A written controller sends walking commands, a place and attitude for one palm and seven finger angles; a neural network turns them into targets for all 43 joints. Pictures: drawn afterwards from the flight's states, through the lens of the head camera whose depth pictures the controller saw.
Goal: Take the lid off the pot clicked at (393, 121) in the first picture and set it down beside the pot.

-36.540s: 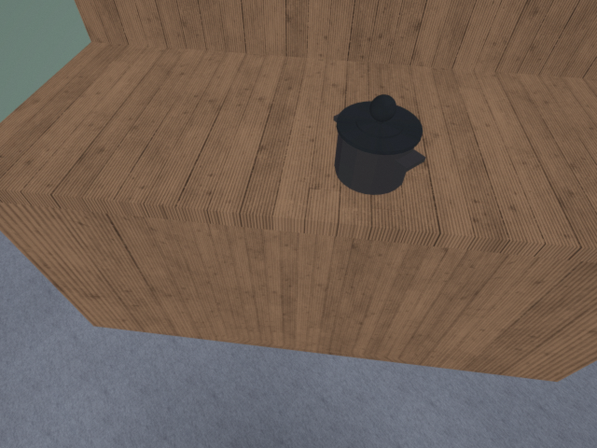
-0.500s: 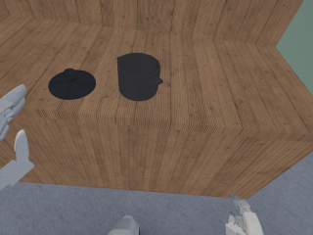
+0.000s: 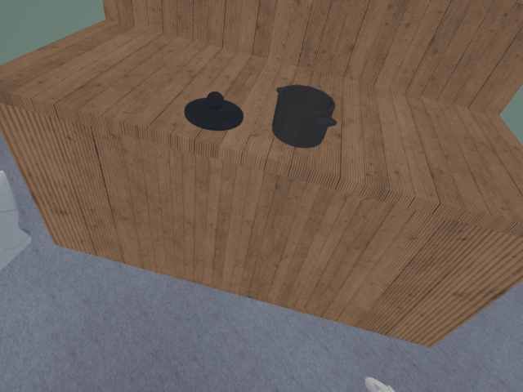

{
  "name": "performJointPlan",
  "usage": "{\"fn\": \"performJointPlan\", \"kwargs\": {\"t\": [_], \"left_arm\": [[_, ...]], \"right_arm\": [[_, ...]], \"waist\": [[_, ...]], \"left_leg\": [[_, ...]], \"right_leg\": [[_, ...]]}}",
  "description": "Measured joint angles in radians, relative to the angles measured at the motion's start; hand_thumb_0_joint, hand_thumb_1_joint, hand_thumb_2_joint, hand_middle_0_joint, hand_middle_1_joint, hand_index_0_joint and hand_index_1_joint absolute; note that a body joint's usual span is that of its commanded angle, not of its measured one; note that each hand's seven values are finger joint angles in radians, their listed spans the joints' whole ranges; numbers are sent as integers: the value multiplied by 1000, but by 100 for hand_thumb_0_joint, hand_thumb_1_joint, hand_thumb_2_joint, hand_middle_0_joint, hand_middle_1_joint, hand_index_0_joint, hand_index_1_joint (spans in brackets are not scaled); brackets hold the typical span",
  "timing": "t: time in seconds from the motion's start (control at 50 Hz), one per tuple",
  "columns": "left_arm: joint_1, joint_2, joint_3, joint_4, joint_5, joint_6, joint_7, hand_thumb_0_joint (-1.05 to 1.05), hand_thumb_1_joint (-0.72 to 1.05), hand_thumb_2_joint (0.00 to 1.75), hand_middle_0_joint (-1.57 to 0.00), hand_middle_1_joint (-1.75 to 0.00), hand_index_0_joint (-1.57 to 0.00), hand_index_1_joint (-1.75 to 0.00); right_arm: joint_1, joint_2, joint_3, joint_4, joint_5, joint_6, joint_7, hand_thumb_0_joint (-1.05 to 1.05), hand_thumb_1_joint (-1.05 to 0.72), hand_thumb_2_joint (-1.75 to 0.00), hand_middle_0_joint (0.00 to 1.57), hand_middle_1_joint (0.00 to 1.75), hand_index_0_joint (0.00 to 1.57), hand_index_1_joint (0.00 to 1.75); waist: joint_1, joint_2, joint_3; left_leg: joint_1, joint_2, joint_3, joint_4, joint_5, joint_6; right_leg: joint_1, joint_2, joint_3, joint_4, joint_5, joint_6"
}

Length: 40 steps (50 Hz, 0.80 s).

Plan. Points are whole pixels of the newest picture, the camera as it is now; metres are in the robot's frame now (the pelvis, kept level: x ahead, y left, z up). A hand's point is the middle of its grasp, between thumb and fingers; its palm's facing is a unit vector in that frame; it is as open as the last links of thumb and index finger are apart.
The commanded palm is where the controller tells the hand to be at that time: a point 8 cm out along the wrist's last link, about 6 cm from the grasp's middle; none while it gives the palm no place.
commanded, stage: stop stepping back and stand still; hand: left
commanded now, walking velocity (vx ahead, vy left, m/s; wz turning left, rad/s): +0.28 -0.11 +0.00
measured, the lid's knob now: (215, 100) +0.79 +0.22 +0.05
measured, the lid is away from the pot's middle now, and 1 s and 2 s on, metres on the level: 0.24 0.24 0.24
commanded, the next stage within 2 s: none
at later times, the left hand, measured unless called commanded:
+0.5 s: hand out of the picture +0.12 +0.33 +0.17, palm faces +0.29 -0.84 -0.47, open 7.4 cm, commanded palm none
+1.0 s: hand out of the picture +0.00 +0.21 -0.14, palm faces -0.02 -0.98 -0.20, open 7.1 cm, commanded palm none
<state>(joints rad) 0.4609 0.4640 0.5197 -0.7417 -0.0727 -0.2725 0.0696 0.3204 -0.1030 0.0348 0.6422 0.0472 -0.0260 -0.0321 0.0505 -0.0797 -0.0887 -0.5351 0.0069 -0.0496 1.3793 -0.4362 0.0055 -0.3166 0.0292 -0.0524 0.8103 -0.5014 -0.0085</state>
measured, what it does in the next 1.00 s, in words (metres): steps on the spot: left foot, then right foot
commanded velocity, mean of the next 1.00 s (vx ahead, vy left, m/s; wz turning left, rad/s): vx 0.17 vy -0.09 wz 0.00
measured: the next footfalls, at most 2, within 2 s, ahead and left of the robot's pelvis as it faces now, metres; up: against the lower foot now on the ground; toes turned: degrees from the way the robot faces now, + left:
left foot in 0.04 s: -0.07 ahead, +0.13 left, +0.00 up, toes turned +1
right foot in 0.52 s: -0.16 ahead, -0.10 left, +0.00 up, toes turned -10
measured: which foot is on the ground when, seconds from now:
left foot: up 0.00-0.02, down 0.04-1.00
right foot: down 0.00-0.06, up 0.08-0.50, down 0.52-0.58, up 0.60-0.82, down 0.84-1.00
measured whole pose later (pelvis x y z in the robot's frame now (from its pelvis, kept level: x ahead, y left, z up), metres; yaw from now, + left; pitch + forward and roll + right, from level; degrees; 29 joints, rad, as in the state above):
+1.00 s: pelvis -0.07 +0.04 +0.03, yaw -1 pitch +3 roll -2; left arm 0.24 0.16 0.06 0.94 0.03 0.00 0.04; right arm 0.42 -0.17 -0.07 0.97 -0.02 0.02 -0.02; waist -0.06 0.01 0.04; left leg -0.43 0.04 0.01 0.92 -0.45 0.03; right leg -0.28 0.01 -0.03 0.55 -0.31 -0.01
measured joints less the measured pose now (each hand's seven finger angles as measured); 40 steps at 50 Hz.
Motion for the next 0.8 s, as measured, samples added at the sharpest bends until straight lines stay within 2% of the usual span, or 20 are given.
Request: {"fn": "performJointPlan", "kwargs": {"t": [0.04, 0.06, 0.08, 0.1, 0.12, 0.18, 0.24, 0.32, 0.38, 0.44, 0.48, 0.52, 0.54, 0.56, 0.6, 0.64, 0.66, 0.7, 0.74, 0.8], "left_arm": [[-51, -25, -18, 102, 15, 6, 26, 0, 89, 90, -21, -30, -21, -30], [-66, -36, -30, 140, 21, 13, 42, 0, 89, 90, -21, -30, -21, -30], [-65, -42, -32, 172, 20, 18, 58, 0, 89, 90, -20, -30, -21, -30], [-46, -52, -34, 194, 22, 26, 71, 0, 89, 90, -20, -30, -21, -30], [-21, -66, -45, 201, 19, 39, 76, 0, 89, 90, -20, -30, -20, -30], [42, -71, -105, 140, 27, 54, 64, 1, 90, 90, -20, -30, -20, -30], [127, -21, -126, 21, 32, 26, 36, 1, 89, 90, -20, -30, -20, -30], [187, 67, -41, -43, 24, -25, 16, 1, 89, 90, -21, -30, -21, -30], [153, 79, 9, 13, 14, -33, 18, 1, 89, 90, -21, -30, -22, -30], [127, 42, 17, 89, 1, -8, 31, 0, 89, 90, -21, -30, -21, -30], [30, -5, -63, 244, 66, 31, 11, 0, 89, 90, -20, -30, -21, -30], [-78, -57, -158, 473, 107, 131, -16, 0, 90, 90, -20, -30, -20, -30], [-124, -92, -195, 610, 119, 178, -27, -1, 90, 90, -19, -30, -20, -30], [-166, -133, -226, 758, 126, 228, -36, -1, 91, 90, -19, -30, -20, -30], [-230, -199, -278, 1050, 128, 323, -52, 0, 91, 90, -19, -30, -19, -29], [-257, -244, -346, 1289, 124, 377, -70, 0, 92, 90, -18, -30, -19, -29], [-260, -266, -385, 1377, 122, 386, -81, 1, 92, 90, -18, -30, -18, -29], [-251, -318, -460, 1500, 117, 390, -106, 1, 92, 90, -18, -30, -19, -29], [-251, -364, -459, 1524, 89, 345, -89, -4, 95, 90, -16, -28, -20, -29], [-250, -371, -482, 1532, 96, 303, -99, -7, 97, 90, -13, -27, -21, -30]], "right_arm": [[-16, -14, 7, -26, 2, -35, -9, 1, -90, -90, 21, 30, 20, 30], [-34, -25, 6, -43, 1, -53, -13, 1, -90, -90, 21, 30, 20, 30], [-70, -19, 3, -46, -3, -66, -15, 1, -90, -90, 21, 30, 20, 30], [-105, -6, 5, -49, -13, -75, -14, 1, -90, -90, 21, 30, 20, 30], [-125, 0, 8, -62, -27, -87, -12, 1, -90, -90, 21, 30, 20, 30], [-135, 11, 8, -105, -35, -135, 23, 1, -90, -90, 21, 30, 20, 30], [-113, -2, 5, -129, -33, -141, 49, 1, -90, -90, 21, 30, 20, 30], [-72, -34, -20, -111, -35, -109, 41, 0, -90, -90, 21, 30, 20, 30], [-40, -55, -34, -79, -30, -82, 20, 0, -90, -90, 21, 30, 20, 30], [-17, -64, -36, -59, -29, -73, 3, 1, -90, -90, 21, 30, 20, 30], [4, -89, -53, -46, -47, -81, 18, 1, -90, -90, 21, 30, 20, 30], [17, -112, -64, -29, -63, -41, 35, 0, -90, -90, 21, 30, 20, 30], [10, -121, -66, -9, -71, -16, 41, 0, -90, -90, 21, 30, 20, 30], [-3, -127, -68, 17, -80, 7, 45, 0, -90, -90, 21, 30, 20, 30], [-14, -117, -67, 62, -101, 32, 46, 0, -90, -90, 21, 30, 20, 30], [-2, -96, -60, 104, -106, 32, 38, 0, -90, -90, 21, 30, 20, 30], [12, -86, -58, 125, -104, 27, 33, 0, -90, -90, 21, 30, 20, 30], [46, -77, -60, 170, -99, 15, 24, 0, -90, -90, 21, 30, 20, 30], [91, -74, -71, 219, -94, 9, 13, 0, -90, -90, 21, 30, 20, 30], [153, -81, -84, 287, -92, 23, 7, 0, -90, -90, 21, 30, 20, 30]], "waist": [[-8, -21, -1], [-14, -29, 12], [-12, -63, 45], [-6, -92, 78], [-19, -89, 94], [-90, -53, 111], [-124, -28, 101], [-107, 14, 80], [-86, 50, 68], [-86, 75, 64], [-97, 107, 48], [-90, 97, 19], [-86, 94, 12], [-95, 99, 18], [-128, 85, 36], [-154, 46, 51], [-160, 24, 59], [-162, -3, 80], [-151, 4, 103], [-124, 44, 122]], "left_leg": [[178, 14, 22, -379, 1, 19], [275, 5, 53, -581, -86, 19], [333, -27, 96, -690, -165, 24], [366, -50, 141, -739, -124, 29], [376, -48, 163, -760, -57, 32], [359, -13, 145, -775, 39, 47], [321, 20, 125, -774, 58, 55], [266, 50, 125, -766, 75, 64], [240, 64, 124, -772, 91, 67], [224, 71, 127, -773, 101, 67], [159, 57, 105, -711, 88, 74], [81, 17, 119, -605, 44, 88], [48, 9, 131, -552, 17, 94], [35, 8, 136, -520, 13, 101], [33, -7, 145, -494, -2, 105], [54, -23, 167, -526, 1, 102], [69, -29, 177, -554, 16, 98], [102, -30, 184, -616, 44, 89], [131, -20, 162, -674, 71, 78], [179, 6, 122, -726, 86, 57]], "right_leg": [[-48, -46, 22, -13, 43, 21], [-78, -70, 38, 8, 55, 25], [-110, -98, 80, 50, 77, 11], [-131, -105, 107, 99, 62, 3], [-148, -91, 94, 152, 24, -1], [-187, -18, 20, 291, 20, -20], [-204, 30, -37, 319, 67, -29], [-178, 29, -57, 250, 124, -26], [-103, 2, -63, 91, 137, -27], [1, -13, -81, -90, 100, -33], [46, -37, -100, -167, 149, -57], [69, -89, -66, -199, 89, -85], [48, -106, -48, -169, 12, -48], [17, -113, -39, -101, -18, -21], [-58, -101, 16, 73, -47, -21], [-162, -72, 74, 282, -6, -16], [-208, -64, 86, 352, 32, -11], [-264, -58, 78, 379, 80, -2], [-261, -57, 45, 273, 80, 3], [-157, -36, 11, 2, 104, 0]]}}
